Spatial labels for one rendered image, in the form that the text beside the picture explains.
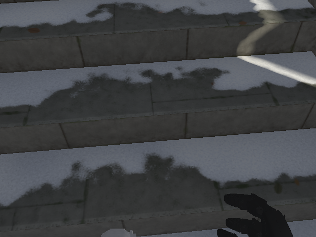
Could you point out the robot right hand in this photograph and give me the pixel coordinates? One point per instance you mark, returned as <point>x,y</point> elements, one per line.
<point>273,223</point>

